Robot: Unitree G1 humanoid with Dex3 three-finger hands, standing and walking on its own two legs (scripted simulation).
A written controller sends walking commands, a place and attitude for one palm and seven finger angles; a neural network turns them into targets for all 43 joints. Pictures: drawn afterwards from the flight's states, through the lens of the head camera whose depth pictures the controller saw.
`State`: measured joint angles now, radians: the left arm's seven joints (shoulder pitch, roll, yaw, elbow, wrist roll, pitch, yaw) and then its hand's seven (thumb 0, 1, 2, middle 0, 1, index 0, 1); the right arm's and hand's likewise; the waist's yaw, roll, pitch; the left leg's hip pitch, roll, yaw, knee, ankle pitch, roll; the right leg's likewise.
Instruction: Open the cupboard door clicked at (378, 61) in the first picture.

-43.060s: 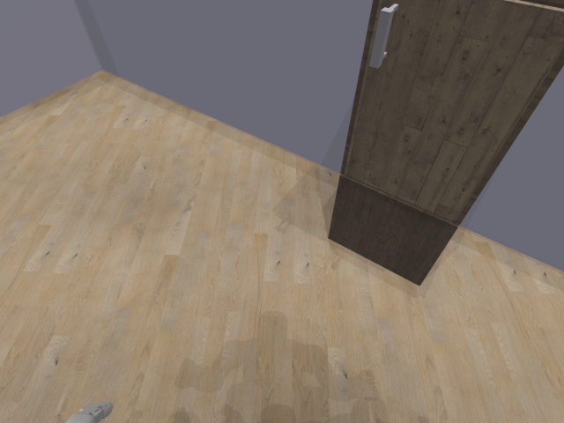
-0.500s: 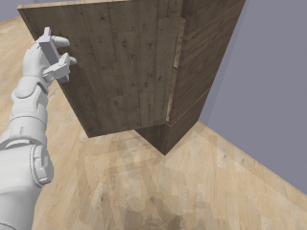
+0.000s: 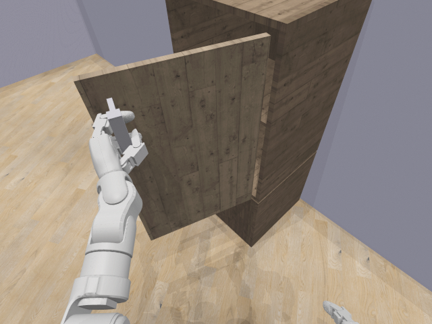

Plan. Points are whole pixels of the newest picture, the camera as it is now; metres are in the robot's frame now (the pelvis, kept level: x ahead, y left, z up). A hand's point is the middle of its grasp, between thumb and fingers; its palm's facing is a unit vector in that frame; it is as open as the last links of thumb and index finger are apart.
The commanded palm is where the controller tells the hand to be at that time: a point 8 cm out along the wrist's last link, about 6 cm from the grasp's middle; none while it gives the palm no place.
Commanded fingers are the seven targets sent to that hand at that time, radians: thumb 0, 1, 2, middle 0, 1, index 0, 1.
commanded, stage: pull the door open along its arc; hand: left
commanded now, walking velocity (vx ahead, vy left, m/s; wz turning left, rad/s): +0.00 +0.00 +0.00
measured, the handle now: (122, 133) +0.43 +0.20 +0.15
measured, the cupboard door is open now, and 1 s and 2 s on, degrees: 71 93 95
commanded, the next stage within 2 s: open thumb and fingers to let go in 0.26 s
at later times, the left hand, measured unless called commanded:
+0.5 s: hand (184, 185) +0.30 +0.06 +0.15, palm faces +0.42 -0.91 +0.01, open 6.2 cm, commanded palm +0.25 +0.10 +0.14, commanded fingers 0.00 0.34 0.66 -0.36 -1.29 -0.36 -1.29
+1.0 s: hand (183, 183) +0.30 +0.06 +0.15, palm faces +0.40 -0.92 +0.02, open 13.9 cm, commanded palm +0.25 +0.10 +0.14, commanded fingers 0.00 -0.50 0.30 -0.21 -0.65 -0.21 -0.65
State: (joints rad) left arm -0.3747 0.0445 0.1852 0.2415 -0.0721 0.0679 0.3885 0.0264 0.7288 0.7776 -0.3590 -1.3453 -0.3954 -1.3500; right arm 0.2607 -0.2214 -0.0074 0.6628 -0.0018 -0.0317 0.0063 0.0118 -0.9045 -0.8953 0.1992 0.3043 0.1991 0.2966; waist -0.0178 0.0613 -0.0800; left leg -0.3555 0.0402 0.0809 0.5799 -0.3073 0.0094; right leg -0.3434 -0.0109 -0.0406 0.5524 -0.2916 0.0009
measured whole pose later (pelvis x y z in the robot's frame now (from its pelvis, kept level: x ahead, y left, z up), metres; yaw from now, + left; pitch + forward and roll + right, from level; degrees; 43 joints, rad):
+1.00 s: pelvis -0.02 -0.02 +0.01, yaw +3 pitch -5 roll +0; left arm -0.17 -0.14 -0.18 0.00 0.03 0.22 0.58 0.00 -0.42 0.33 -0.28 -1.05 -0.29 -1.05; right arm 0.13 -0.18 0.01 0.68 -0.03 0.06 -0.02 0.01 -0.90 -0.90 0.20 0.30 0.20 0.30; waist 0.02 0.05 0.01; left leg -0.17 0.03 0.03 0.48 -0.24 -0.01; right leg -0.14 -0.01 -0.09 0.46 -0.25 -0.02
